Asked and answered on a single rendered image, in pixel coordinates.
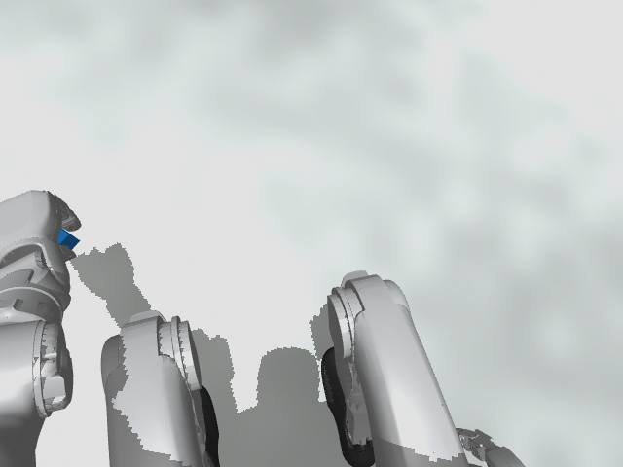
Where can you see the right robot hand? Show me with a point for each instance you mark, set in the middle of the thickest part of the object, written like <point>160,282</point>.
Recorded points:
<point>483,447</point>

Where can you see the left robot hand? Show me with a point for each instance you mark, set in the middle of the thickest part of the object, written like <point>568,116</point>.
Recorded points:
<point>36,214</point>

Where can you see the left robot arm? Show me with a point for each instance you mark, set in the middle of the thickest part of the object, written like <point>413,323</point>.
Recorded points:
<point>36,373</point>

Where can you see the left robot foot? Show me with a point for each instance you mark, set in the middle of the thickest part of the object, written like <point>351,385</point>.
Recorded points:
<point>211,428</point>

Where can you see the right robot foot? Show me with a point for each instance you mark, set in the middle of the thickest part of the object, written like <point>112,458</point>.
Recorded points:
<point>355,455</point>

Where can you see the cube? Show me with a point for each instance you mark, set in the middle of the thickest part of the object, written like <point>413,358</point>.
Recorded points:
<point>67,239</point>

